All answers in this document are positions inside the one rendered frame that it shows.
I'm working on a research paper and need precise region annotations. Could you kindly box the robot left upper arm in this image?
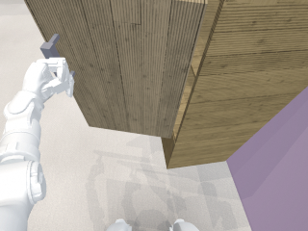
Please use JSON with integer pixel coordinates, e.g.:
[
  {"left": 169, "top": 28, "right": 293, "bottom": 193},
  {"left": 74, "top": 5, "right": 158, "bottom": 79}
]
[{"left": 0, "top": 160, "right": 47, "bottom": 231}]

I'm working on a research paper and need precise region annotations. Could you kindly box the left robot forearm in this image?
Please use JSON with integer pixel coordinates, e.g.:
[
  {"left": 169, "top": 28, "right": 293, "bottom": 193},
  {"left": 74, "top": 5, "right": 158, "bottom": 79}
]
[{"left": 0, "top": 90, "right": 45, "bottom": 166}]

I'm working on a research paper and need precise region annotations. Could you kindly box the robot right thigh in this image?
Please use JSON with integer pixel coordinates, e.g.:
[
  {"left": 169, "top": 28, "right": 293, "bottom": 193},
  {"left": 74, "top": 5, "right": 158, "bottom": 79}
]
[{"left": 168, "top": 221, "right": 199, "bottom": 231}]

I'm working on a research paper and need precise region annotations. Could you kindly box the handle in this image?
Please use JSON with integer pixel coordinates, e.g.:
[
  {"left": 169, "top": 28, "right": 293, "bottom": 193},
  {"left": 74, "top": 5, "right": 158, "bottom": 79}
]
[{"left": 39, "top": 34, "right": 76, "bottom": 77}]

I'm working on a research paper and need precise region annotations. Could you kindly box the cupboard door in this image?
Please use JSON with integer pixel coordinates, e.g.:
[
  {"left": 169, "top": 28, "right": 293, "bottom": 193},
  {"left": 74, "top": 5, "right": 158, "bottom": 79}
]
[{"left": 24, "top": 0, "right": 208, "bottom": 139}]

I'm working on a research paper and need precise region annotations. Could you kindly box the left robot hand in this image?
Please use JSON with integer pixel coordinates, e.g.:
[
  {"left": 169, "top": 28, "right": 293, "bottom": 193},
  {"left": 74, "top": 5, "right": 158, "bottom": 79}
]
[{"left": 21, "top": 57, "right": 75, "bottom": 103}]

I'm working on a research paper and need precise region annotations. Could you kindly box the robot left shin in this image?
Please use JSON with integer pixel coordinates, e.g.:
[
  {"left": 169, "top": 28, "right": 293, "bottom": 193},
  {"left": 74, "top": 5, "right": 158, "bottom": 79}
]
[{"left": 115, "top": 218, "right": 126, "bottom": 223}]

